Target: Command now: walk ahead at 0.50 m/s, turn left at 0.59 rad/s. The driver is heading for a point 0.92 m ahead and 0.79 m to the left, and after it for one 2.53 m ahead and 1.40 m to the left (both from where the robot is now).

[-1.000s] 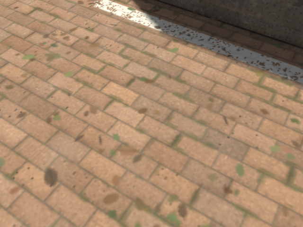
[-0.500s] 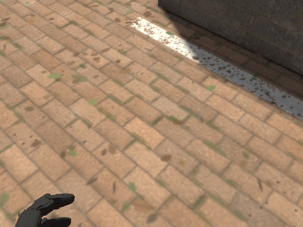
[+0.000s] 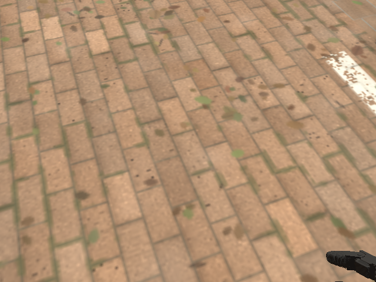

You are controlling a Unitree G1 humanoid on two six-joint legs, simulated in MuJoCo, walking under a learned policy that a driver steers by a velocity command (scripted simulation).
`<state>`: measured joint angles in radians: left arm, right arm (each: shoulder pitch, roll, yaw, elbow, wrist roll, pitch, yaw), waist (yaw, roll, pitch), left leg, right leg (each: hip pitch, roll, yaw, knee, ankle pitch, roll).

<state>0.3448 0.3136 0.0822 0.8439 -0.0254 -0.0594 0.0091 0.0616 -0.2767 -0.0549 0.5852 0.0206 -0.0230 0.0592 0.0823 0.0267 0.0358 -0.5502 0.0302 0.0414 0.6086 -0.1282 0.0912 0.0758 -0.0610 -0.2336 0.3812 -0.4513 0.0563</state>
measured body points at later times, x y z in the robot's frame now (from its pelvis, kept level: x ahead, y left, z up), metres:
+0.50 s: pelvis +0.29 +0.01 +0.00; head +0.31 +0.02 +0.45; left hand +0.45 +0.31 -0.06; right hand +0.41 -0.27 -0.10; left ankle +0.13 +0.09 -0.72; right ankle +0.44 -0.07 -0.72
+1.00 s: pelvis +0.52 +0.13 +0.01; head +0.55 +0.15 +0.45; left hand +0.37 +0.38 -0.13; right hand +0.84 +0.04 -0.05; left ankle +0.58 +0.27 -0.72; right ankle +0.44 -0.07 -0.71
